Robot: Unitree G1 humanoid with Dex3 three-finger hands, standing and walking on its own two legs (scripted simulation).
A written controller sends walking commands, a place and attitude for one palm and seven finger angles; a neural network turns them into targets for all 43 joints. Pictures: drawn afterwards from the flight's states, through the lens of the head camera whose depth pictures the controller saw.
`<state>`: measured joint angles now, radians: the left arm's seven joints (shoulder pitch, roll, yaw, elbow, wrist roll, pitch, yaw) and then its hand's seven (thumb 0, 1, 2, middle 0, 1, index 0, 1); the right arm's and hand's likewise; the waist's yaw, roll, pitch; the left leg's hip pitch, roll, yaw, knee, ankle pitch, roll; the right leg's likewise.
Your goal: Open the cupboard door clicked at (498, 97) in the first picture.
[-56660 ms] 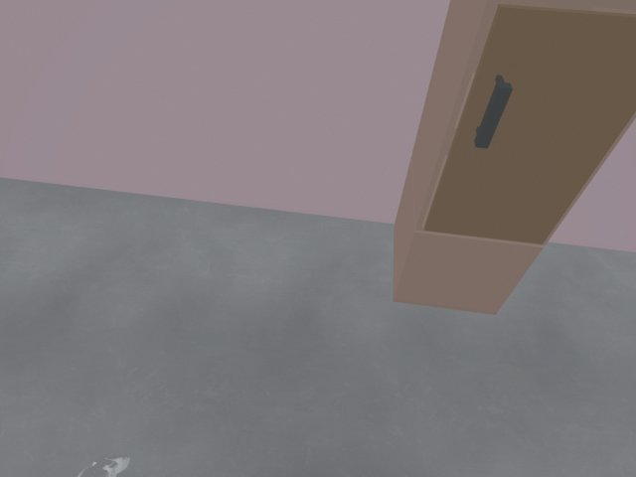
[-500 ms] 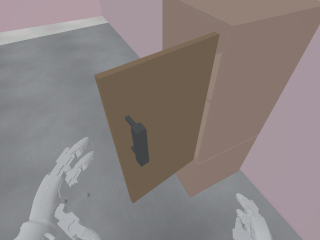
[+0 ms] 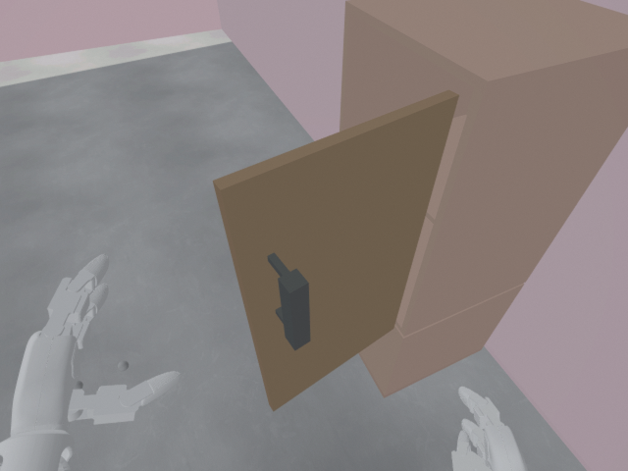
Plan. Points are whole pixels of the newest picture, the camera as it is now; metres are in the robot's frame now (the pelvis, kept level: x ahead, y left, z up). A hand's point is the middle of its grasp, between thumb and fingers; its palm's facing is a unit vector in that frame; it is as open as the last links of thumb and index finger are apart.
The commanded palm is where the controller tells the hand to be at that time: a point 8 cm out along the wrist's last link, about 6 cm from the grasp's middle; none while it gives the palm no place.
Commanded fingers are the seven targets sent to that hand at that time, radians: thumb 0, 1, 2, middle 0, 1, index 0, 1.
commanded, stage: draw the hand back to the body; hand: left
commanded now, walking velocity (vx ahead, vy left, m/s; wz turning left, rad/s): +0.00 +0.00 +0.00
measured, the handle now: (286, 301) +0.31 +0.09 +0.06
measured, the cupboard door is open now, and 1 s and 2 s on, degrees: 100 100 100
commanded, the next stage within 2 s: step back with the hand held close in 0.72 s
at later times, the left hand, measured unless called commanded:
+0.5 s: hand (88, 323) +0.20 +0.25 +0.16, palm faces +0.45 -0.80 -0.40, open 7.8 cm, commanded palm +0.14 +0.29 +0.17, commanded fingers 0.00 0.90 0.90 -0.20 -0.30 -0.20 -0.30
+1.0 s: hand (87, 331) +0.19 +0.25 +0.16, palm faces +0.42 -0.79 -0.44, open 7.4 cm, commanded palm +0.13 +0.28 +0.18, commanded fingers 0.00 0.90 0.90 -0.20 -0.30 -0.20 -0.30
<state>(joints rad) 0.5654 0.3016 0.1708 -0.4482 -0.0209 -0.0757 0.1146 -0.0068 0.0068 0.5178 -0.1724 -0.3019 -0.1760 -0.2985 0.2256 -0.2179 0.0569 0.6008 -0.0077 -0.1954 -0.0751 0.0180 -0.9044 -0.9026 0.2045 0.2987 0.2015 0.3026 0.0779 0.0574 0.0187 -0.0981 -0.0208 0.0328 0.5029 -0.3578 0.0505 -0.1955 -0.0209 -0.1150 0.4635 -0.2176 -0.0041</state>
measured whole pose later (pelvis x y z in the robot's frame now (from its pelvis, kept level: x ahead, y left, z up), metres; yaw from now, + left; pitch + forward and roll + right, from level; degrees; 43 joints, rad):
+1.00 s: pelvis -0.02 -0.02 +0.01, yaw -1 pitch -2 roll -1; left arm 0.46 0.36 0.39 -0.39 -0.04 -0.16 0.11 0.01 0.89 0.90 -0.21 -0.30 -0.21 -0.30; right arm 0.17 -0.23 0.03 0.60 -0.01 -0.10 -0.06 0.02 -0.91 -0.90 0.20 0.30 0.20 0.30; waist 0.04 0.05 0.05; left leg -0.12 0.01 0.04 0.44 -0.29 0.03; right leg -0.20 0.01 -0.11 0.35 -0.12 -0.03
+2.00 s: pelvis -0.15 -0.01 +0.01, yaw -3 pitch +5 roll -3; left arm 0.51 0.42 0.41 -0.56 -0.05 -0.18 0.14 0.01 0.89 0.90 -0.20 -0.30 -0.21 -0.30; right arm 0.14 -0.16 0.02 0.62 -0.03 -0.15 -0.03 0.02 -0.90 -0.90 0.21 0.30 0.20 0.30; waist 0.02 -0.01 0.04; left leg -0.42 0.03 0.06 0.37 -0.04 0.05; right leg -0.21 0.03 0.00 0.61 -0.41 0.01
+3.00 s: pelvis -0.32 -0.03 -0.01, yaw +0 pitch -2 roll +1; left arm 0.55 0.46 0.44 -0.50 -0.01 -0.20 0.16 0.02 0.89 0.90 -0.21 -0.30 -0.21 -0.30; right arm 0.28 -0.18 0.02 0.62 -0.01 -0.15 -0.09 0.02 -0.91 -0.90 0.20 0.30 0.20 0.30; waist -0.01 -0.05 0.00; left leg -0.22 0.05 0.04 0.56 -0.30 -0.04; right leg -0.32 0.00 -0.09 0.65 -0.38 0.00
